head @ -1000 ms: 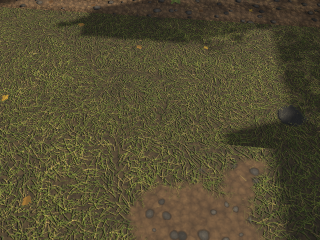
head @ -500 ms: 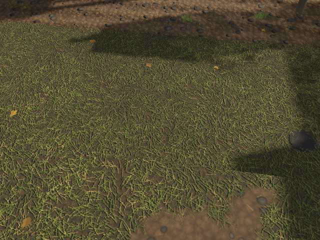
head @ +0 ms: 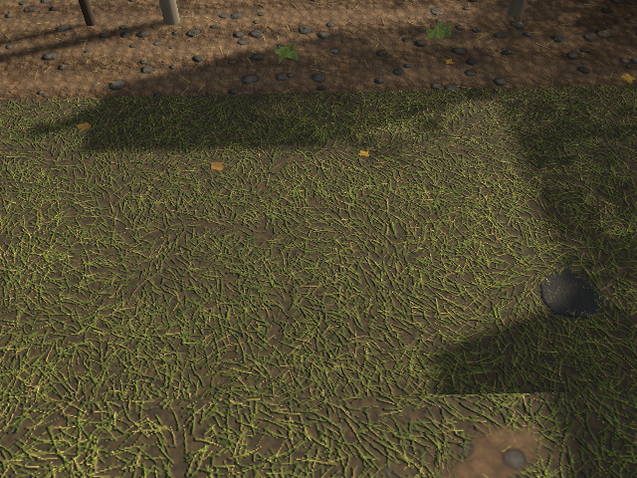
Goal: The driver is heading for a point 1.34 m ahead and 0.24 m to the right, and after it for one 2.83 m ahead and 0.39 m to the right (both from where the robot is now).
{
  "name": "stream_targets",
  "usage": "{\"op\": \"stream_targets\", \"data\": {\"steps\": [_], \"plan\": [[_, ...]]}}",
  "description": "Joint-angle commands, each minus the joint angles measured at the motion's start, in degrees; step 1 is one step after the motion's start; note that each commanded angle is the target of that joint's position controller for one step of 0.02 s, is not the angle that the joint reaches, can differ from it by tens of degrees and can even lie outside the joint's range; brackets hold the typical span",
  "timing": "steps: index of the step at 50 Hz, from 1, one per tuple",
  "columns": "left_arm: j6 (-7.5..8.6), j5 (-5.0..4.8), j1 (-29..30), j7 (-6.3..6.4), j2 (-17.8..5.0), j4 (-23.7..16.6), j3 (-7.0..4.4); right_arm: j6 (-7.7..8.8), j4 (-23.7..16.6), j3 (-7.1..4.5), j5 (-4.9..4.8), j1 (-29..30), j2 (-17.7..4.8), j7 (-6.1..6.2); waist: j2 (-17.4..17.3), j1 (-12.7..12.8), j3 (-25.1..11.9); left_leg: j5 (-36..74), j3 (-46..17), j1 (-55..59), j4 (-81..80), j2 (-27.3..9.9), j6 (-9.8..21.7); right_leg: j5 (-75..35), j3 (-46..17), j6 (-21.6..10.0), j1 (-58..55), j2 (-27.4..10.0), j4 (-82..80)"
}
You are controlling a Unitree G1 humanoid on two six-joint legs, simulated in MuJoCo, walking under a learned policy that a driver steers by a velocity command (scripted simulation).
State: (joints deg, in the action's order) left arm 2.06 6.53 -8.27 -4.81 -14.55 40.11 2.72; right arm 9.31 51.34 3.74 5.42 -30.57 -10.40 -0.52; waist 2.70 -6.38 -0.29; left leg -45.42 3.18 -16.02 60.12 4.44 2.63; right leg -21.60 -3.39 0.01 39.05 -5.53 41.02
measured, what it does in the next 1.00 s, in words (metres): goes down: right foot 0.19 m lower, then left foot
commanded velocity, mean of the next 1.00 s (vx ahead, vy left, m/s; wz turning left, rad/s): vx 0.49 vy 0.00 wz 0.00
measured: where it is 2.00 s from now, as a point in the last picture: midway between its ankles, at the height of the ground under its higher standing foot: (314, 361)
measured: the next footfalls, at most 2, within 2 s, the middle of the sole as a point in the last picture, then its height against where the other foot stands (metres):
right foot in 0.10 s outside the picture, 0.19 m lower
left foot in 0.56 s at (274, 471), level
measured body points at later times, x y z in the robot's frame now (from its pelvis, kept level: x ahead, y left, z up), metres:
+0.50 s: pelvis +0.32 -0.03 -0.11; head +0.34 -0.03 +0.34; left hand +0.26 +0.20 -0.25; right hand +0.56 -0.23 -0.19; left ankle +0.52 +0.09 -0.81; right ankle +0.19 -0.13 -0.84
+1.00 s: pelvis +0.61 +0.00 -0.11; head +0.62 -0.01 +0.34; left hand +0.80 +0.19 -0.22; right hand +0.49 -0.21 -0.26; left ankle +0.53 +0.08 -0.84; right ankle +0.82 -0.18 -0.79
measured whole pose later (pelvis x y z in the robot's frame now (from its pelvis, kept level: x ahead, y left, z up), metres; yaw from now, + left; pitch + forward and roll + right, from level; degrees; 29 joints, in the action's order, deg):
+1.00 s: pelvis +0.61 +0.00 -0.11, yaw +0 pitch +0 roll +3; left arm 4.3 5.6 -4.6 -3.2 -11.4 46.8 1.1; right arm 7.4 59.0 0.2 4.9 -31.8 -9.0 0.1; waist 2.4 -7.4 0.9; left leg -23.0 2.5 -7.2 29.7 5.9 4.3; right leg -20.1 -4.5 -0.3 40.6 -7.2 38.1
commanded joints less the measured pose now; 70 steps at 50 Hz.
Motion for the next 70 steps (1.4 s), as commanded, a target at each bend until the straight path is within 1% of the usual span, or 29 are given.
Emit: {"op": "stream_targets", "data": {"steps": [1, 3, 5, 6, 7, 8, 10, 11, 13, 18, 27, 29, 30, 31, 33, 35, 38, 44, 48, 49, 52, 59, 60, 62, 63, 64, 65, 68, 70], "plan": [[-0.66, 0.48, 4.57, 0.70, -6.71, -3.03, -1.34, 0.21, -0.95, -1.75, -1.99, -3.20, -9.85, -1.18, -2.41, 0.99, 10.51, 3.47, -17.47, -13.47, -14.78, -12.10, 9.57, -1.66, 2.02, -0.62, -14.69, -0.69, -13.44], [-0.56, 0.75, 1.25, 1.15, -5.68, -1.42, -1.02, -2.38, 1.67, -2.37, -3.11, -3.90, -12.56, -1.52, -2.00, 2.00, 11.17, 6.93, -20.96, -1.04, -7.67, -12.50, 8.38, -3.57, -0.19, -1.53, -15.93, -2.61, -25.72], [0.71, -0.71, -18.58, 2.94, -11.14, 4.85, -4.65, -4.41, 2.67, -2.63, -0.06, -1.75, -12.95, -3.83, 1.30, 10.25, 6.07, 24.18, -15.80, -5.81, 10.98, -10.17, 4.89, -5.81, 5.10, -3.95, -39.84, -1.14, -26.31], [0.89, -0.64, -32.11, 2.91, -14.26, 8.90, -6.99, -4.45, 5.80, -1.56, 1.77, -8.85, -7.52, -5.39, 11.24, 13.79, -5.83, 20.98, -6.84, -18.29, 35.27, -1.53, -1.13, -20.36, 2.32, -12.90, -65.94, -5.35, -12.34], [0.95, -1.38, -34.57, 1.62, -13.53, 9.13, -6.99, -4.72, 3.77, -0.89, 0.63, -11.44, -2.98, -6.18, 11.32, 12.53, -19.51, 3.31, -6.86, -32.94, 48.38, 1.59, -3.60, -29.05, -7.73, -21.27, -84.39, -12.66, 0.52], [0.48, -0.32, -35.95, 1.59, -12.59, 10.26, -7.00, -4.65, -1.22, -1.88, -0.81, 2.01, -7.18, -6.42, 5.31, 17.31, -14.08, 2.52, -6.07, -43.31, 52.91, 1.28, -4.19, -19.07, -12.30, -19.25, -81.29, -12.04, -4.03], [0.78, -1.76, -26.02, 0.97, -13.34, 10.09, -7.24, -2.84, -6.69, -2.03, -2.73, 9.97, -7.59, -4.70, 0.97, 14.22, -0.77, 15.93, -7.71, -58.44, 51.77, -5.51, -2.50, 35.37, -25.78, -21.25, -59.39, -17.56, -18.09], [2.50, -1.03, -19.09, 1.51, -3.21, 8.30, -3.64, -2.07, -6.81, -1.23, -1.18, 11.61, -6.19, -2.22, -5.59, 10.02, 1.87, 32.74, -13.93, -52.45, 29.24, -11.50, -0.36, 34.19, -23.42, -18.90, -46.40, -18.02, -23.08], [3.86, -2.14, -11.16, 2.11, 2.41, 6.81, -1.15, -3.84, -4.78, -1.73, -0.06, 12.53, -6.57, -1.75, -3.70, 5.47, 5.32, 45.21, -10.53, -33.02, 3.18, -15.70, 0.63, 32.25, -14.10, -20.07, -23.17, -11.80, -32.87], [5.54, -2.69, -13.30, 0.70, -9.47, 9.59, -4.51, -6.27, -8.29, -0.49, -1.62, 20.82, -4.98, -4.00, -1.32, 6.09, 3.44, 49.63, -4.16, -15.20, -19.98, -9.51, -0.65, 9.45, -5.67, -17.84, -19.65, -7.99, -30.04], [3.50, -1.99, -20.13, 1.30, -6.96, 14.59, -5.37, -4.71, -10.89, -4.39, -2.34, 34.00, -10.84, -2.39, 0.74, 8.14, 3.91, 46.27, -0.26, -11.31, -31.82, -3.70, 3.22, 0.98, -1.99, -11.44, -42.73, -8.05, -23.08], [4.14, -1.07, -18.23, 1.20, -5.46, 12.69, -5.20, -3.39, -6.59, -6.67, -4.10, 18.27, -15.87, -2.13, -3.56, 2.56, -9.56, 55.19, -3.43, 23.91, -23.16, -5.76, 10.60, -2.80, 4.63, -4.78, -25.80, -0.70, -3.54], [4.82, 0.33, -26.92, 0.18, 1.17, 13.24, -2.80, -3.79, -3.69, -6.69, -3.75, 3.03, -15.57, -2.15, -14.20, -0.27, -23.90, 44.25, -28.26, 52.38, -30.83, -20.85, 23.15, 29.08, 5.99, -0.15, -4.26, 8.09, 16.77], [4.56, -1.66, -20.49, -0.96, -2.32, 13.83, -3.91, -3.97, 0.21, -6.71, -2.09, -6.83, -13.23, -1.68, -9.50, -5.33, -19.20, 29.89, -40.58, 50.88, -41.12, -23.43, 20.36, 55.24, 1.49, -2.18, 5.66, 10.42, 29.69], [4.67, -2.96, -8.50, 1.57, -5.47, 11.06, -5.39, -2.33, -0.66, -7.00, -2.05, 6.28, -11.51, -0.79, -5.70, -0.60, 1.90, 22.74, -29.99, 24.68, -46.51, -19.99, 13.39, 46.23, -1.99, -5.74, 8.23, 2.80, 31.11], [4.47, -0.82, -9.05, 3.41, -0.88, 10.83, -3.77, -1.93, -1.61, -5.10, -3.10, 13.75, -5.27, -0.23, -4.46, 5.25, 0.40, 37.59, -22.20, 11.55, -49.40, -18.61, 13.49, 40.72, -2.48, -5.68, -3.34, -1.80, 24.22], [3.04, -1.61, -7.24, 3.53, 0.87, 9.47, -2.85, -0.52, -2.43, -5.80, -3.09, 17.42, -6.19, -0.63, -3.43, 7.11, 0.52, 41.07, -16.38, 4.27, -54.00, -16.59, 12.99, 40.49, -0.60, -2.28, -7.55, -2.47, 15.99], [2.50, -0.16, -6.79, -0.16, 0.65, 8.20, -2.36, -2.00, 1.65, -5.71, 0.99, 7.46, -5.22, -3.14, -4.64, 6.16, 1.81, 46.28, -7.80, -5.64, -45.72, -12.75, 12.68, 15.20, 2.38, -1.50, -10.47, 0.05, 16.80], [2.92, -1.49, 9.35, 2.33, -0.09, 2.09, -2.33, -1.29, 9.69, -4.35, 0.03, -11.88, -2.82, 1.62, -4.27, -2.89, 4.05, 44.54, -17.37, 29.87, -31.92, -18.03, 12.64, 5.78, -5.56, 1.01, 26.30, -4.07, -3.19], [3.11, -1.19, 10.98, 1.78, 0.53, 2.38, -1.82, -1.45, 8.31, -3.70, -1.53, -9.95, -1.57, 2.00, -1.91, -3.66, 3.76, 40.28, -12.76, 20.78, -28.83, -13.21, 10.60, -5.11, -3.01, 0.29, 17.89, -4.15, -12.36], [2.43, -0.79, 7.89, 0.51, 0.69, 1.77, -1.89, -2.20, 6.32, -2.67, -0.88, -5.15, -2.08, -0.52, -4.50, 0.40, 7.26, 33.20, -10.91, -12.00, -28.97, -10.70, 9.88, -14.47, 2.71, -2.12, -11.63, -0.45, -5.48], [1.00, -0.99, 12.20, 1.16, -0.51, 3.96, -1.81, -4.80, 9.17, -2.65, -3.60, -16.31, -2.99, 2.61, -2.73, -5.74, 10.39, 28.97, -17.77, 7.45, -13.63, -11.51, 4.11, -11.36, 0.43, 0.18, -12.38, -5.05, -31.38], [1.59, -13.57, 7.86, 1.32, -3.70, 5.49, -4.50, -6.84, 7.59, -5.22, -7.28, -4.65, -4.27, 3.84, -0.39, -0.88, 11.59, 37.91, -15.08, 0.11, -0.51, -8.32, 4.13, -11.26, -0.18, 0.05, -19.27, -0.76, -32.48], [0.62, -10.34, -22.45, 2.34, -7.96, 15.66, -6.18, -6.42, 11.06, -4.75, -7.11, -11.00, 0.32, 2.61, 10.74, 9.44, -8.09, -1.68, -5.09, -19.81, 33.48, 0.29, -1.85, -55.81, -0.28, -3.42, -59.53, -9.04, -20.89], [0.32, -7.39, -28.49, 2.44, -9.77, 17.61, -5.54, -5.90, 12.29, -3.81, -9.48, -14.80, 2.12, 2.30, 16.37, 12.87, -20.72, -20.22, -7.82, -33.29, 61.49, 3.08, -5.67, -77.51, -1.24, -8.75, -79.13, -16.81, -2.13], [-0.40, -7.71, -25.01, 2.32, -10.43, 17.81, -5.82, -4.75, 8.26, -3.83, -10.54, -12.68, -1.70, 1.58, 14.56, 12.31, -29.36, -16.28, -13.00, -42.20, 67.49, -0.76, -7.04, -71.47, -8.33, -16.59, -84.13, -21.59, 2.02], [-1.21, -7.37, -20.59, 2.74, -4.86, 17.01, -4.25, -4.77, 5.14, -4.14, -10.08, -5.10, -3.92, 1.81, 6.03, 12.51, -29.65, -12.58, -13.22, -43.72, 62.44, -5.49, -7.54, -50.36, -8.27, -18.29, -77.66, -19.54, -2.16], [-0.85, -6.36, -2.44, 4.79, -4.83, 13.51, -3.51, -8.58, 1.15, -2.74, -7.90, 3.99, 2.16, 5.20, -9.78, 3.59, -14.78, 4.07, -7.74, -29.88, 54.65, -10.95, -9.27, -13.58, -15.05, -21.88, -34.84, -22.77, -19.73], [0.40, -5.70, 1.40, 4.48, -6.83, 13.00, -3.91, -9.71, 0.55, -3.71, -7.31, 4.82, 1.69, 6.58, -4.84, 1.05, -4.71, 13.46, -8.46, -25.02, 42.90, -10.14, -8.29, -2.79, -9.07, -17.78, -17.59, -16.56, -23.23]]}}
Velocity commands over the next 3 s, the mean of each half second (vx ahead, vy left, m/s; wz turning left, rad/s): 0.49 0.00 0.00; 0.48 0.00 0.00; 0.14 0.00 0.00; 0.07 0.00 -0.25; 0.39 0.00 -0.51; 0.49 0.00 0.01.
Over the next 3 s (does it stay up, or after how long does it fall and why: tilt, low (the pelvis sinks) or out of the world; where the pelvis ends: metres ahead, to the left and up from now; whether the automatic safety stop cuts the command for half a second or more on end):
stays up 1.38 -0.29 -0.30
